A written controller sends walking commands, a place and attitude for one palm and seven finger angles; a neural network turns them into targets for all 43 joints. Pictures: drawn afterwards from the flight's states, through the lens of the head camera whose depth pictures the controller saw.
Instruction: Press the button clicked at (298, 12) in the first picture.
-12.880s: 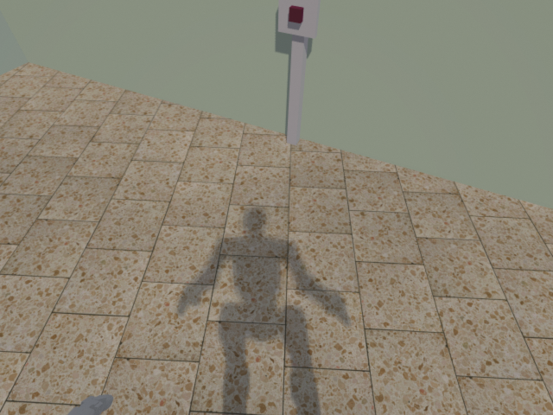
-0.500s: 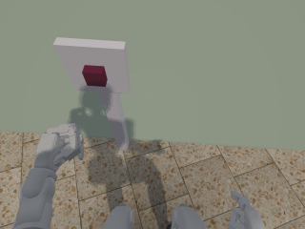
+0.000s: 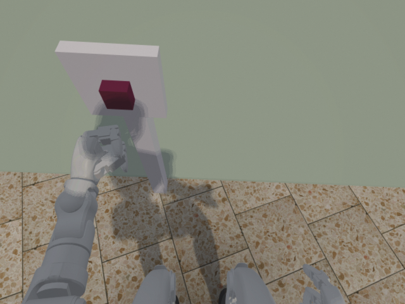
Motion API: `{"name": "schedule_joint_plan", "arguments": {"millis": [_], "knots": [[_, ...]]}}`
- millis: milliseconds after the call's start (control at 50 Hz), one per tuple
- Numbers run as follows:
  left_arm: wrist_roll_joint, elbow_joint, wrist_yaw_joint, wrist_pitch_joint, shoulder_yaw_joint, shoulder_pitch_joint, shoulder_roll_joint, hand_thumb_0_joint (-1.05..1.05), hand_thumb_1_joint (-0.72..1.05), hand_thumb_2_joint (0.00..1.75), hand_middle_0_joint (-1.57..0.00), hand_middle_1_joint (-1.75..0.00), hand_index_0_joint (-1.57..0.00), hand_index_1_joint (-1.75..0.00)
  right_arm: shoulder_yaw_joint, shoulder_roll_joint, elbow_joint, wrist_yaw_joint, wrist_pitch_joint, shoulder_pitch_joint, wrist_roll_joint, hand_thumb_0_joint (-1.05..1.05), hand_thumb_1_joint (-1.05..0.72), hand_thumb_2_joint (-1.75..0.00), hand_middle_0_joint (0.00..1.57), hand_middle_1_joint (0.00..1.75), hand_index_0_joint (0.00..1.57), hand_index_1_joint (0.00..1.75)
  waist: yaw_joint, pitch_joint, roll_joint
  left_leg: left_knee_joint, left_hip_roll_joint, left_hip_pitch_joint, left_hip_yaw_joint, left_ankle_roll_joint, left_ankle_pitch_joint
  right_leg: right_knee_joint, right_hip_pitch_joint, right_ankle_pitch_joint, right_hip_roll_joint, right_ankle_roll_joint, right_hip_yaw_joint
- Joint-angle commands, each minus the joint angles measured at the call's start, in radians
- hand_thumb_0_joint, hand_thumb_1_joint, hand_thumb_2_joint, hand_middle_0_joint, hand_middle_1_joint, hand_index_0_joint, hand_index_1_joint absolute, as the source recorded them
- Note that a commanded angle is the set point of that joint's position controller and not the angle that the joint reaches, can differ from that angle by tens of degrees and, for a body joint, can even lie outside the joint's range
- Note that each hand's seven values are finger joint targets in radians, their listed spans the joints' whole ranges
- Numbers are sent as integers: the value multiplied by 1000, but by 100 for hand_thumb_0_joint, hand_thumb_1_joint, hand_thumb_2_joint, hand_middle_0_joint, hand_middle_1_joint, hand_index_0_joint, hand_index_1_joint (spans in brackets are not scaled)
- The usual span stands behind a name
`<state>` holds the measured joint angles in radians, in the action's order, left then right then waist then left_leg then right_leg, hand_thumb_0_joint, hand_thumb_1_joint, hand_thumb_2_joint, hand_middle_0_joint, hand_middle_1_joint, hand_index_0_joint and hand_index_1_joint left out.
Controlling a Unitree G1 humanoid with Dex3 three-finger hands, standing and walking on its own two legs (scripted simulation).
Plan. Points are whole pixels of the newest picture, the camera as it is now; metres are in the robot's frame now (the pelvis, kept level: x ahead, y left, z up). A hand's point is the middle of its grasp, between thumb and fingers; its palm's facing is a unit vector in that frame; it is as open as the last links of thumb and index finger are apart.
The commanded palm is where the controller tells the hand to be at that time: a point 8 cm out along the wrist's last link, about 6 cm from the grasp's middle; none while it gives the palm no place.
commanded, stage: aim a knuckle at the button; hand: left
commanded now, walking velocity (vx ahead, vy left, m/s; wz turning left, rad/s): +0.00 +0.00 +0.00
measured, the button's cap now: (118, 94) +0.52 +0.18 +0.06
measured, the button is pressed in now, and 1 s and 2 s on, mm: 0 0 8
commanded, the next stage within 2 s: press the button with the knuckle in 0.86 s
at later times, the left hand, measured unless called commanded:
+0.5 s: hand (122, 149) +0.41 +0.16 +0.02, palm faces -0.03 -1.00 -0.04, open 3.1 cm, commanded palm +0.38 +0.21 +0.03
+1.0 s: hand (120, 151) +0.40 +0.17 +0.02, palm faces -0.05 -1.00 -0.03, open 3.1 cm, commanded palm +0.38 +0.21 +0.03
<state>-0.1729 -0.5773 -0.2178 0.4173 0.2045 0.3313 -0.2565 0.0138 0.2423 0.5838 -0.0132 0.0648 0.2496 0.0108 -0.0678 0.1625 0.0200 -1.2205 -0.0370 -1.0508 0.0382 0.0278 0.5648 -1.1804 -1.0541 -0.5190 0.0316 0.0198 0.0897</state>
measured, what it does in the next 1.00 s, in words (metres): stands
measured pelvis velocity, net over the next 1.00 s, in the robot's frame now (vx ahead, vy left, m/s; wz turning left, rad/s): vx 0.00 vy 0.00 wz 0.00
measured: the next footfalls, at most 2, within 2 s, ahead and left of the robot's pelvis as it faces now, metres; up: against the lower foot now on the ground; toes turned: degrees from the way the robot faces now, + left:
none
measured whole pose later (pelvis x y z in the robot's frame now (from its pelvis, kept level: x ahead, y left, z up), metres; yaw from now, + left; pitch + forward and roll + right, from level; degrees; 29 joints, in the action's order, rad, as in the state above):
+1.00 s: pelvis +0.00 +0.00 +0.00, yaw +0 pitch +23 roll -2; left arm -0.17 -0.74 -0.23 0.50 0.23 0.43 -0.27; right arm 0.01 0.24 0.60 0.00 -0.01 0.26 0.01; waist -0.07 0.16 0.02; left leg -1.22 -0.04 -1.07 0.03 0.03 0.55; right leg -1.17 -1.07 -0.51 0.03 0.02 0.09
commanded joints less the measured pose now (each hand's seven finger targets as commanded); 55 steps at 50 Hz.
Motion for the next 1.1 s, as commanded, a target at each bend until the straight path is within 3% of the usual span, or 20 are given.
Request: {"name": "schedule_joint_plan", "arguments": {"millis": [0, 60, 80, 140, 160, 220, 260, 360, 480, 500, 580, 660, 740, 780, 840, 900, 940, 960, 1000, 1080], "knots": [[-2, 134, 22, 79, 61, 321, -169, 0, 90, 90, -130, -150, -130, -150, -65, 161, -94, -3, 17, 82, -4, 0, -90, -90, 20, 30, 20, 30, -16, 389, 22, 138, 25, 234, -72, -14, -396, 112, 233, 340, -40, 5, -52], [5, 139, 27, 109, 65, 387, -182, 0, 90, 90, -130, -150, -130, -150, -66, 160, -83, 1, 10, 90, -8, 0, -90, -90, 20, 30, 20, 30, -11, 452, 70, 131, 23, 275, -74, -20, -432, 103, 230, 361, -38, 5, -59], [4, 115, 26, 111, 45, 394, -153, 0, 90, 90, -130, -150, -130, -150, -64, 155, -81, 3, 7, 92, -8, 0, -90, -90, 20, 30, 20, 30, -18, 441, 72, 131, 24, 278, -73, -21, -429, 106, 221, 355, -39, 5, -56], [9, 38, 29, 115, 60, 446, -168, 0, 90, 90, -130, -150, -130, -150, -67, 160, -60, 3, -1, 111, -10, 0, -90, -90, 20, 30, 20, 30, -42, 434, 15, 118, 24, 237, -72, -13, -407, 109, 227, 358, -42, -1, -60], [10, 36, 30, 121, 93, 446, -207, 0, 90, 90, -130, -150, -130, -150, -69, 166, -59, 1, -6, 114, -10, 0, -90, -90, 20, 30, 20, 30, -32, 447, 7, 118, 24, 222, -70, -13, -406, 105, 244, 365, -40, -1, -63], [6, 11, 19, 114, 106, 372, -208, 0, 90, 90, -130, -150, -130, -150, -66, 162, -77, 7, -18, 111, -10, 0, -90, -90, 20, 30, 20, 30, -6, 473, 32, 130, 32, 218, -57, -12, -419, 109, 288, 391, -39, 2, -68], [0, 10, 12, 110, 127, 315, -226, 0, 90, 90, -130, -150, -130, -150, -66, 160, -90, 10, -30, 113, -7, 0, -90, -90, 20, 30, 20, 30, 11, 467, 8, 141, 34, 190, -47, -10, -411, 120, 339, 410, -39, 2, -75], [-7, 35, 4, 129, 84, 414, -188, 0, 90, 90, -130, -150, -130, -150, -66, 158, -82, 7, -37, 111, -2, 0, -90, -90, 20, 30, 20, 30, -31, 413, 7, 142, 31, 188, -47, -5, -356, 138, 291, 361, -40, -3, -77], [-7, 22, -3, 168, 73, 474, -189, 0, 90, 90, -130, -150, -130, -150, -67, 161, -55, 0, -27, 111, -5, 0, -90, -90, 20, 30, 20, 30, -45, 408, 14, 134, 31, 200, -57, -5, -319, 144, 259, 310, -40, -2, -79], [-2, 20, -3, 170, 86, 461, -210, 0, 90, 90, -130, -150, -130, -150, -69, 166, -56, -1, -27, 111, -6, 0, -90, -90, 20, 30, 20, 30, -35, 421, 26, 132, 31, 204, -60, -6, -328, 135, 255, 310, -41, 1, -78], [3, -23, -7, 153, 57, 474, -177, 0, 90, 90, -130, -150, -130, -150, -67, 165, -52, 1, -31, 104, -7, 0, -90, -90, 20, 30, 20, 30, -37, 409, 67, 137, 31, 233, -65, -11, -329, 135, 213, 290, -39, 3, -68], [-2, -40, 0, 141, 122, 423, -238, 0, 90, 90, -130, -150, -130, -150, -64, 167, -74, 1, -41, 97, -6, 0, -90, -90, 20, 30, 20, 30, -15, 430, 16, 134, 34, 183, -56, -7, -337, 130, 274, 324, -38, 0, -77], [-11, 46, 1, 151, 109, 390, -214, 0, 90, 90, -130, -150, -130, -150, -66, 160, -92, 8, -43, 91, -6, 0, -90, -90, 20, 30, 20, 30, 0, 493, 65, 134, 31, 256, -56, -12, -418, 120, 285, 387, -42, 3, -73], [-13, 39, -1, 152, 116, 373, -223, 0, 90, 90, -130, -150, -130, -150, -66, 161, -89, 6, -45, 93, -4, 0, -90, -90, 20, 30, 20, 30, -9, 462, 2, 137, 29, 224, -56, -9, -396, 128, 302, 381, -43, -1, -73], [-12, 52, -7, 146, 42, 402, -147, 0, 90, 90, -130, -150, -130, -150, -64, 156, -84, 9, -42, 88, -2, 0, -90, -90, 20, 30, 20, 30, -28, 423, 47, 144, 28, 245, -61, -12, -387, 132, 257, 355, -43, 0, -64], [-14, 28, -9, 141, 59, 384, -166, 0, 90, 90, -130, -150, -130, -150, -70, 168, -77, 4, -41, 93, -1, 0, -90, -90, 20, 30, 20, 30, -36, 396, -3, 142, 26, 226, -67, -8, -355, 140, 238, 323, -45, 1, -61], [-11, 53, -9, 146, 28, 410, -134, 0, 90, 90, -130, -150, -130, -150, -69, 161, -74, 4, -37, 91, -1, 0, -90, -90, 20, 30, 20, 30, -35, 417, 34, 144, 27, 255, -72, -12, -367, 134, 224, 321, -41, 2, -57], [-12, 34, -7, 144, 28, 422, -132, 0, 90, 90, -130, -150, -130, -150, -70, 162, -68, 3, -37, 89, 0, 0, -90, -90, 20, 30, 20, 30, -42, 391, 16, 143, 26, 248, -73, -12, -351, 139, 209, 306, -42, 1, -55], [-5, 35, 5, 154, 58, 492, -182, 0, 90, 90, -130, -150, -130, -150, -67, 169, -57, -2, -35, 95, -5, 0, -90, -90, 20, 30, 20, 30, -45, 390, 37, 137, 26, 243, -82, -13, -345, 128, 187, 288, -42, 4, -55], [13, 25, 28, 168, 63, 541, -190, 0, 90, 90, -130, -150, -130, -150, -64, 163, -49, -1, -32, 94, -12, 0, -90, -90, 20, 30, 20, 30, -37, 436, 94, 134, 25, 295, -88, -22, -383, 115, 167, 294, -42, 7, -52]]}}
